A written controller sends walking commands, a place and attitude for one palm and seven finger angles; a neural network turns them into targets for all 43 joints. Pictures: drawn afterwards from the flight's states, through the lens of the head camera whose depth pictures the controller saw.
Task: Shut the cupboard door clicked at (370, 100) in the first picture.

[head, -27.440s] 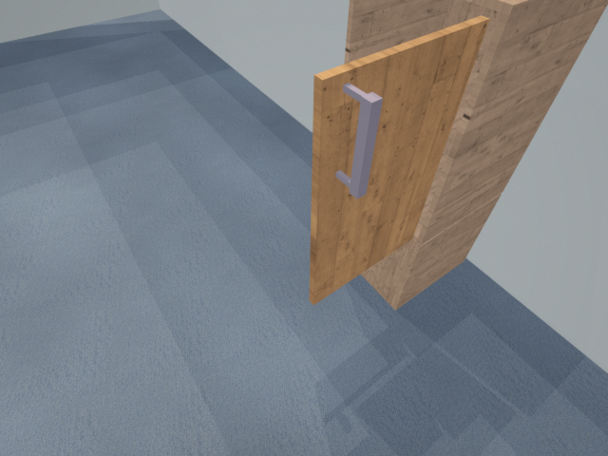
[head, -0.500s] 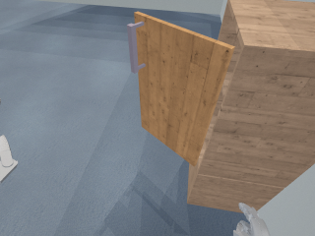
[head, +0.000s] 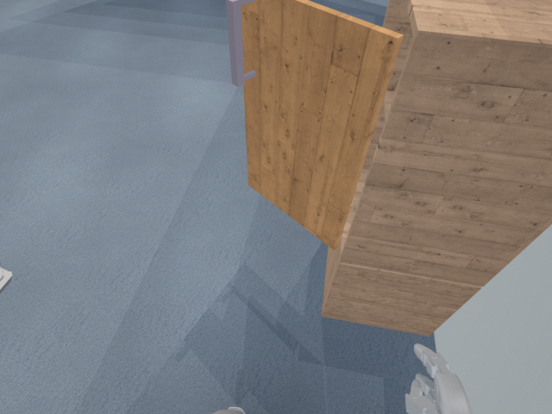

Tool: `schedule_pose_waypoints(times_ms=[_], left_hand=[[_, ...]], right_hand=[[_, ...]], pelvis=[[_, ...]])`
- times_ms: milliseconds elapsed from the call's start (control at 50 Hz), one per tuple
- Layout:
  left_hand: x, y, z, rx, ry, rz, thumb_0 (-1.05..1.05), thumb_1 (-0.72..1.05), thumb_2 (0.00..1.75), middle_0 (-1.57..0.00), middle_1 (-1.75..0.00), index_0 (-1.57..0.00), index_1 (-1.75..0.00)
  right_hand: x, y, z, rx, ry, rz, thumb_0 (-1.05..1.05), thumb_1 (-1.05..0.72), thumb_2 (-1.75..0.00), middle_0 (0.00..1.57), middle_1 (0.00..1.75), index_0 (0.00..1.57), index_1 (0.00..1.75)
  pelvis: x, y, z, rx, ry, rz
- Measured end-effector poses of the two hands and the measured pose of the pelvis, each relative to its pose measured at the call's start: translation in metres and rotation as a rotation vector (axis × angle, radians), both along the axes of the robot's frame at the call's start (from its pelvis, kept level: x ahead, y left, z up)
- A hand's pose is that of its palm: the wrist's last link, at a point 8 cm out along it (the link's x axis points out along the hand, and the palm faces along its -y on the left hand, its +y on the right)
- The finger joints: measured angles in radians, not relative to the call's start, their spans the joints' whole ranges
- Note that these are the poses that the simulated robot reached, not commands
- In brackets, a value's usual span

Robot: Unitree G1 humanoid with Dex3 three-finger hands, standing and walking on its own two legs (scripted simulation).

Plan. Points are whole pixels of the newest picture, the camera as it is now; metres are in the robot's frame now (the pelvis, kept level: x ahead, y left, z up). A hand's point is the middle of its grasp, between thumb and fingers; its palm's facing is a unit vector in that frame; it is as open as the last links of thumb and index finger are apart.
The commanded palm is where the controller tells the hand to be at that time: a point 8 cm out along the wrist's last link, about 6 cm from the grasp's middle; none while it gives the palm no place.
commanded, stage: step back with the hand held close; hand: left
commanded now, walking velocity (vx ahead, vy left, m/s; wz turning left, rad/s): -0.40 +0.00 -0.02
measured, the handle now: (243, 42) +0.78 +0.15 +0.16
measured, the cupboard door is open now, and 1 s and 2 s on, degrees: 56 56 56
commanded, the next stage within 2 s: stop stepping back and stand still in 0.10 s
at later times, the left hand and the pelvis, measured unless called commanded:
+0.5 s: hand out of the picture +0.12 +0.32 +0.15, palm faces +0.50 -0.79 -0.35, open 7.4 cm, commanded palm +0.05 +0.33 +0.19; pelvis -0.09 +0.03 +0.02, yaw +0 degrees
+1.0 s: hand out of the picture +0.13 +0.30 +0.15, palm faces +0.47 -0.82 -0.33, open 7.4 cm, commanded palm +0.06 +0.32 +0.19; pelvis -0.09 +0.03 +0.00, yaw -1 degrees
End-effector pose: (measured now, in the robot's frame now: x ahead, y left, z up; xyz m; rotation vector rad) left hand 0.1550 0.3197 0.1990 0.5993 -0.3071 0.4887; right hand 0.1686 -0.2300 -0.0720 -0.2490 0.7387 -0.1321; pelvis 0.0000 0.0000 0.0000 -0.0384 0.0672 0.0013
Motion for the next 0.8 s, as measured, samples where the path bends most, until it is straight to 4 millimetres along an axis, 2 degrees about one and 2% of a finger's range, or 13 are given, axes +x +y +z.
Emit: schedule_pose_waypoints(times_ms=[60, 100, 180, 240, 300, 360, 400, 440, 520, 580, 640, 720, 800], left_hand=[[0.001, -0.022, -0.024, -0.099, 0.08, -0.056, 0.01, 0.89, 0.9, -0.2, -0.3, -0.21, -0.3], [-0.004, -0.04, -0.029, -0.122, 0.106, -0.13, 0.02, 0.89, 0.9, -0.2, -0.3, -0.21, -0.3], [-0.026, -0.06, -0.011, -0.041, 0.068, -0.273, 0.02, 0.89, 0.9, -0.21, -0.3, -0.21, -0.31], [-0.048, -0.05, 0.014, 0.067, -0.01, -0.285, 0.02, 0.88, 0.9, -0.22, -0.3, -0.22, -0.31], [-0.064, -0.021, 0.028, 0.108, -0.084, -0.207, 0.01, 0.88, 0.9, -0.22, -0.3, -0.22, -0.31], [-0.071, 0.014, 0.019, 0.042, -0.103, -0.089, 0.01, 0.88, 0.9, -0.22, -0.3, -0.22, -0.31], [-0.073, 0.032, 0.003, -0.036, -0.056, -0.017, 0.01, 0.88, 0.9, -0.21, -0.3, -0.22, -0.31], [-0.076, 0.04, -0.016, -0.112, 0.016, 0.027, 0.01, 0.89, 0.9, -0.21, -0.3, -0.21, -0.31], [-0.084, 0.022, -0.035, -0.212, 0.083, -0.015, 0.02, 0.89, 0.9, -0.2, -0.3, -0.21, -0.3], [-0.091, -0.001, -0.027, -0.197, 0.054, -0.105, 0.02, 0.89, 0.9, -0.2, -0.3, -0.21, -0.3], [-0.097, -0.012, -0.01, -0.096, 0.018, -0.163, 0.02, 0.89, 0.9, -0.21, -0.3, -0.21, -0.3], [-0.102, -0.009, 0.007, -0.013, 0.029, -0.147, 0.02, 0.88, 0.9, -0.21, -0.3, -0.21, -0.31], [-0.108, -0.001, 0.009, -0.018, 0.025, -0.096, 0.01, 0.88, 0.9, -0.21, -0.3, -0.22, -0.31]], right_hand=[[-0.016, -0.003, -0.004, 0.014, 0.03, 0.006, 0.01, -0.9, -0.9, 0.21, 0.3, 0.2, 0.3], [-0.029, -0.007, -0.003, 0.019, 0.034, -0.012, 0.01, -0.9, -0.9, 0.21, 0.3, 0.2, 0.3], [-0.055, -0.016, 0.009, 0.001, 0.0, -0.071, 0.01, -0.9, -0.9, 0.21, 0.3, 0.21, 0.3], [-0.074, -0.024, 0.017, -0.041, -0.009, -0.108, 0.01, -0.9, -0.9, 0.21, 0.3, 0.2, 0.3], [-0.089, -0.026, 0.019, -0.084, -0.006, -0.129, 0.01, -0.9, -0.9, 0.21, 0.3, 0.2, 0.3], [-0.101, -0.019, 0.016, -0.102, 0.007, -0.133, 0.01, -0.9, -0.9, 0.21, 0.3, 0.2, 0.3], [-0.11, -0.008, 0.017, -0.089, 0.011, -0.125, 0.01, -0.9, -0.9, 0.2, 0.3, 0.2, 0.3], [-0.118, 0.004, 0.018, -0.07, 0.014, -0.108, 0.01, -0.9, -0.9, 0.2, 0.3, 0.2, 0.3], [-0.129, 0.028, 0.022, -0.036, 0.023, -0.052, 0.01, -0.9, -0.9, 0.21, 0.3, 0.2, 0.3], [-0.13, 0.04, 0.024, -0.018, 0.006, -0.008, 0.01, -0.9, -0.9, 0.21, 0.3, 0.2, 0.3], [-0.126, 0.043, 0.022, 0.005, -0.027, 0.012, 0.01, -0.9, -0.9, 0.21, 0.3, 0.21, 0.3], [-0.125, 0.037, 0.014, 0.036, -0.037, 0.006, 0.01, -0.9, -0.9, 0.21, 0.3, 0.21, 0.3], [-0.131, 0.022, 0.005, 0.043, -0.017, -0.034, 0.01, -0.9, -0.9, 0.21, 0.3, 0.21, 0.3]], pelvis=[[-0.023, -0.006, 0.003, -0.011, -0.012, 0.0], [-0.034, -0.01, 0.003, -0.011, -0.022, -0.003], [-0.047, -0.014, 0.001, -0.017, -0.047, -0.003], [-0.05, -0.008, 0.002, -0.013, -0.056, -0.003], [-0.052, 0.005, 0.001, -0.02, -0.049, -0.001], [-0.063, 0.018, 0.002, -0.018, -0.049, 0.013], [-0.072, 0.024, 0.006, -0.01, -0.054, 0.004], [-0.079, 0.027, 0.011, -0.008, -0.053, 0.003], [-0.089, 0.027, 0.018, -0.007, -0.044, 0.009], [-0.096, 0.022, 0.017, 0.0, -0.033, 0.009], [-0.103, 0.016, 0.012, 0.024, -0.015, -0.005], [-0.114, 0.013, 0.01, 0.005, -0.024, -0.014], [-0.107, 0.014, 0.006, 0.0, -0.051, -0.025]])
